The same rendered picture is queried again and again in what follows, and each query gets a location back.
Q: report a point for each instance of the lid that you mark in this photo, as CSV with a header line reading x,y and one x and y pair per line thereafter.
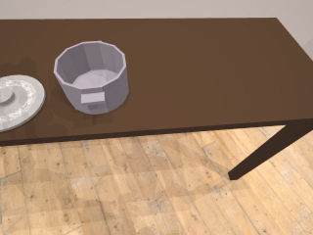
x,y
29,98

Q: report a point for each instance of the pot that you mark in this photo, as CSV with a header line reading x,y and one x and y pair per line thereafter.
x,y
93,75

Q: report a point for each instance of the table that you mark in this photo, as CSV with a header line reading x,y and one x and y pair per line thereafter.
x,y
184,75

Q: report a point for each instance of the knob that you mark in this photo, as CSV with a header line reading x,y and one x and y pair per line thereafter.
x,y
6,96

